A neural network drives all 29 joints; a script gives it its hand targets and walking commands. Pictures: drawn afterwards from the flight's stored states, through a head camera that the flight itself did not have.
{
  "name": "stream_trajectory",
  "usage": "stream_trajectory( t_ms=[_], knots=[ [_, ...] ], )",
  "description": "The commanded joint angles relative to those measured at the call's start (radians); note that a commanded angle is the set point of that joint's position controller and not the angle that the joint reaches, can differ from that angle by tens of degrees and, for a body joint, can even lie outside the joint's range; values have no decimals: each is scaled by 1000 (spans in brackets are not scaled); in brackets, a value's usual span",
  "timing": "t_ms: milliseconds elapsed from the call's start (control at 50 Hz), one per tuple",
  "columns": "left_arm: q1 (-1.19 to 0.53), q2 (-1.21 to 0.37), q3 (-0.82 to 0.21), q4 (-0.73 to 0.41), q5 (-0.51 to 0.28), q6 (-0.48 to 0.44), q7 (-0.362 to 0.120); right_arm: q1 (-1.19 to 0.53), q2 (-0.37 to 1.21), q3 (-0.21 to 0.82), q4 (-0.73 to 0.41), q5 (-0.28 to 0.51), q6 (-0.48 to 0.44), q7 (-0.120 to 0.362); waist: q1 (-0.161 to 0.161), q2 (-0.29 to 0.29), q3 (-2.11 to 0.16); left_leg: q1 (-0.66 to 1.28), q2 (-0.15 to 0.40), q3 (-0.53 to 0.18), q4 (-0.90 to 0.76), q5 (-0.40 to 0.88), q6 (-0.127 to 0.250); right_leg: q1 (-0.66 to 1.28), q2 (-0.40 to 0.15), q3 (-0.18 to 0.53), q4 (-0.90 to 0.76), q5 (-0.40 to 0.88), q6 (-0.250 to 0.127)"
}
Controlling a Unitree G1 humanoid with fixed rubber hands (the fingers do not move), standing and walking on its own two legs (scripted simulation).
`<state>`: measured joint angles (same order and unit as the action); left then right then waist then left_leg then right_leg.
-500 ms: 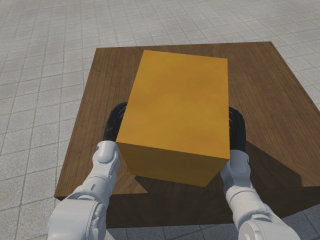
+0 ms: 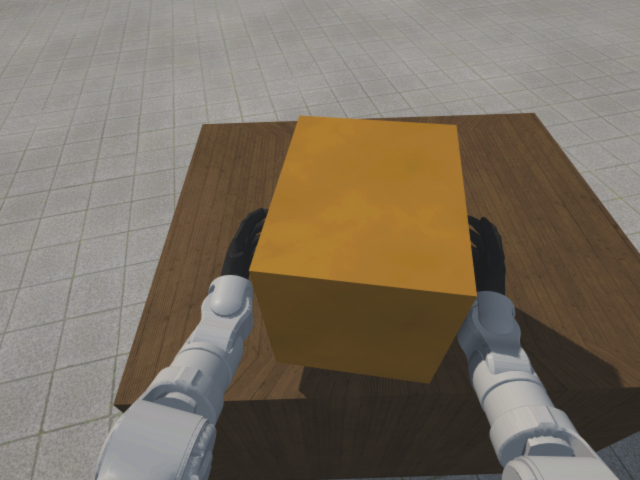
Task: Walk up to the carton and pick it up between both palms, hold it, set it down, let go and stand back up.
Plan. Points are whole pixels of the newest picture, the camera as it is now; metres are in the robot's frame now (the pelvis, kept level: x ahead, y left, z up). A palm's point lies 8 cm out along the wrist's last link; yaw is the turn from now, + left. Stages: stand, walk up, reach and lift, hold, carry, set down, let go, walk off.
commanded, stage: reach and lift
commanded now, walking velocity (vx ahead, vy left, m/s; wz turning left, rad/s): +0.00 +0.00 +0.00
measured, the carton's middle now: (363, 247) +0.44 -0.08 +0.03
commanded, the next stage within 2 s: hold in 1.68 s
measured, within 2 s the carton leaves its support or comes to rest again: neither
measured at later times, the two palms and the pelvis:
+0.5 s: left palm (194, 244) +0.38 +0.13 +0.15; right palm (483, 222) +0.35 -0.19 +0.16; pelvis -0.01 -0.01 +0.00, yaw +0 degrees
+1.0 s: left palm (198, 243) +0.37 +0.12 +0.15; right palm (485, 197) +0.38 -0.20 +0.18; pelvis -0.02 -0.02 +0.01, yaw +0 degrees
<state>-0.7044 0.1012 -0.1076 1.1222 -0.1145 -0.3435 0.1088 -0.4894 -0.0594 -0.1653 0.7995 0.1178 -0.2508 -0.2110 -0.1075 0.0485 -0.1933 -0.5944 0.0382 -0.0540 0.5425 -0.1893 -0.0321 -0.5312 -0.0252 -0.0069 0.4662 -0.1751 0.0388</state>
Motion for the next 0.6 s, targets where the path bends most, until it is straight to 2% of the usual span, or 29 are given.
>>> stream_trajectory(
  t_ms=[0,40,100,160,180,240,260,300,320,360,420,480,500,520,540,580],
  knots=[
    [-677,-700,-276,-633,25,21,-107,-859,769,693,-594,24,78,170,84,-43,-836,381,-85,-20,-58,280,12,349,99,1,-69,273,24],
    [-655,-675,-227,-615,59,71,-110,-865,737,675,-556,39,118,173,105,-52,-777,399,-78,-9,-77,285,11,383,93,7,-69,283,26],
    [-574,-636,-135,-531,131,170,-130,-852,701,632,-478,47,193,171,126,-98,-624,406,-67,3,-116,243,18,424,81,14,-77,264,32],
    [-603,-617,-89,-544,142,240,-153,-854,687,590,-434,64,241,169,124,-106,-560,432,-71,13,-139,223,17,463,77,6,-83,258,37],
    [-649,-611,-75,-568,140,258,-155,-867,678,581,-403,74,264,174,124,-98,-523,440,-71,6,-148,217,14,453,78,2,-90,215,33],
    [-744,-661,-99,-630,118,313,-154,-906,656,538,-353,95,298,184,107,-22,-474,510,-67,-9,-148,228,-11,377,87,-12,-108,143,8],
    [-800,-681,-121,-676,92,321,-155,-945,659,534,-373,98,300,190,97,-9,-513,537,-66,-14,-145,240,-16,366,90,-13,-112,142,2],
    [-852,-741,-161,-725,73,346,-143,-970,640,505,-340,111,310,201,74,59,-526,575,-59,-28,-140,263,-43,317,93,-17,-123,121,-15],
    [-867,-753,-159,-717,73,366,-140,-994,637,494,-338,112,316,207,83,62,-514,574,-57,-26,-144,252,-47,314,95,-21,-128,100,-21],
    [-871,-763,-137,-705,79,399,-140,-1027,621,454,-316,104,329,218,78,48,-479,567,-52,-30,-159,231,-44,322,90,-22,-141,68,-29],
    [-831,-770,-92,-672,107,463,-141,-1052,599,432,-294,102,354,235,99,15,-418,550,-44,-24,-194,176,-35,348,90,-26,-153,22,-31],
    [-843,-755,-24,-648,151,516,-143,-1043,567,363,-197,91,386,251,105,30,-304,528,-38,-14,-238,89,-29,358,82,-27,-167,-42,-37],
    [-831,-755,-9,-645,159,533,-147,-1073,573,360,-214,88,387,254,112,3,-303,522,-40,-10,-249,79,-21,380,82,-29,-170,-39,-35],
    [-826,-756,6,-634,175,551,-149,-1041,563,341,-159,87,401,258,111,15,-257,507,-38,-9,-265,50,-20,389,78,-29,-176,-59,-37],
    [-845,-767,14,-639,173,564,-149,-1072,561,328,-155,90,407,263,107,7,-246,492,-36,-9,-283,2,-14,393,73,-27,-179,-87,-33],
    [-892,-783,15,-673,167,581,-143,-1106,596,334,-147,91,414,270,114,-2,-260,474,-40,-1,-295,-14,-7,419,74,-32,-176,-77,-32]
  ],
)
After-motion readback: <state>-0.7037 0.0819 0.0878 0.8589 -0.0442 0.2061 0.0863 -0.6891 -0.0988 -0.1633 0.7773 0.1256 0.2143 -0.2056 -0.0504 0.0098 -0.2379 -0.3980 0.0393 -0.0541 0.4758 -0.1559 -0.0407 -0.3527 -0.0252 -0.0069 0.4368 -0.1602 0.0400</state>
